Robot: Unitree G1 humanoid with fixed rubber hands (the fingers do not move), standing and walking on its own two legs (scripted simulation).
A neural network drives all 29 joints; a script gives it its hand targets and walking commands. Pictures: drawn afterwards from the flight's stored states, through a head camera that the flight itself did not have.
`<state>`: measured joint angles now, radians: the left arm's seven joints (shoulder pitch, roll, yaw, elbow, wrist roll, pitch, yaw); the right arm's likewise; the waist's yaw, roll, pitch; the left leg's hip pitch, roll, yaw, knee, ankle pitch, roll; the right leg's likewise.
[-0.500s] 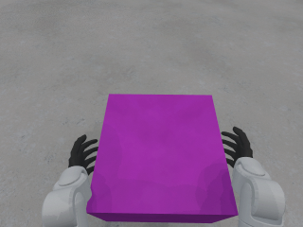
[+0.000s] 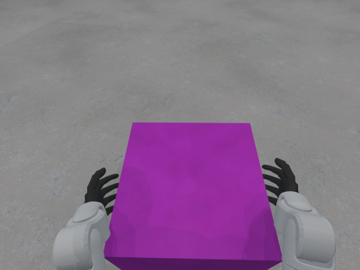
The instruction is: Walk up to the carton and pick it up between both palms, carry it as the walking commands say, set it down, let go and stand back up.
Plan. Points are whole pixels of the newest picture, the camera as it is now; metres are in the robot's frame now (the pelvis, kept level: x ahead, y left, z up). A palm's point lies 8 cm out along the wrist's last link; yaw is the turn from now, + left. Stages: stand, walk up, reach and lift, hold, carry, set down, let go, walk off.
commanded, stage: carry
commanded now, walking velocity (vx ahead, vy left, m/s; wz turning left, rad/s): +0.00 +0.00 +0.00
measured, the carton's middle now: (190, 196) +0.30 -0.01 +0.02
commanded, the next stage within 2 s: none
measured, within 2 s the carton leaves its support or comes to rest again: neither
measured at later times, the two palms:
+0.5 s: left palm (61, 219) +0.23 +0.24 +0.08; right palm (252, 214) +0.21 -0.12 +0.10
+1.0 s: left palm (34, 249) +0.17 +0.27 +0.08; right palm (242, 232) +0.18 -0.09 +0.10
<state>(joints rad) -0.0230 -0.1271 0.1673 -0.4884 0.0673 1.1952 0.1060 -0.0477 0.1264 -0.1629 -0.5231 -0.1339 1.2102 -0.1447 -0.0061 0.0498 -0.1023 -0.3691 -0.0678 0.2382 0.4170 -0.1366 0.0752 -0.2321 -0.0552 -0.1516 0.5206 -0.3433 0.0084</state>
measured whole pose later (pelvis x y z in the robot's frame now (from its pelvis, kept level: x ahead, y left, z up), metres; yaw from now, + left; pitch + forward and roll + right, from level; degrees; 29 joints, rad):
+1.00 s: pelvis -0.07 +0.09 +0.00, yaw -2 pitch +3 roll -1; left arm -0.05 -0.13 0.18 -0.46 0.08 1.23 0.13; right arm -0.08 0.13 -0.18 -0.43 -0.14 1.20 -0.13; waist 0.03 -0.02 -0.12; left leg -0.41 -0.04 0.13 0.54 -0.19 0.12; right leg -0.28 -0.03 -0.08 0.58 -0.36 -0.01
